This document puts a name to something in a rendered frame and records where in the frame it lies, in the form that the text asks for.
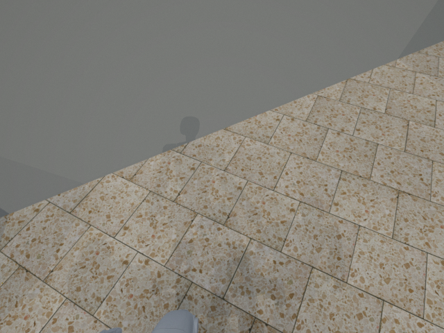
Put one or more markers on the robot left thigh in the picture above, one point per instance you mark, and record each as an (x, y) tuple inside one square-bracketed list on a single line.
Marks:
[(177, 321)]

